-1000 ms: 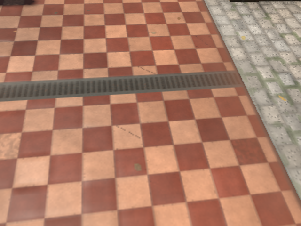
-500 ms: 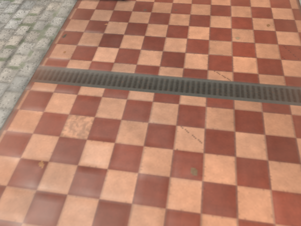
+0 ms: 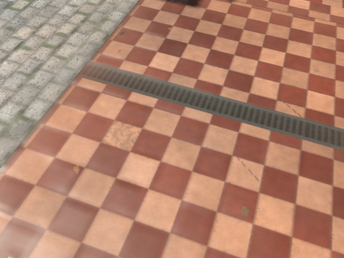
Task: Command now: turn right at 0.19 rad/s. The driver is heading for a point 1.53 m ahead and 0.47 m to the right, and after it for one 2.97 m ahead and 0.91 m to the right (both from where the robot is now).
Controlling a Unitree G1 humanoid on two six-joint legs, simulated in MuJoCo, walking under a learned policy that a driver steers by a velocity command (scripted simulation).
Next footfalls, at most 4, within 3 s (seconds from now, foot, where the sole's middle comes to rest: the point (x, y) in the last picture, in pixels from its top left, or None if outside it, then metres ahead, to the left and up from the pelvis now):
0.28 right None -0.01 -0.12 -0.78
0.84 left None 0.11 0.06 -0.78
1.18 right None -0.04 -0.15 -0.78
1.64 left None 0.24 0.02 -0.78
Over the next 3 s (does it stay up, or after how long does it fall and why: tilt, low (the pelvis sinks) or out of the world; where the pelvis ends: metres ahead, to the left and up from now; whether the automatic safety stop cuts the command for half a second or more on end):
stays up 0.82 -0.10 0.00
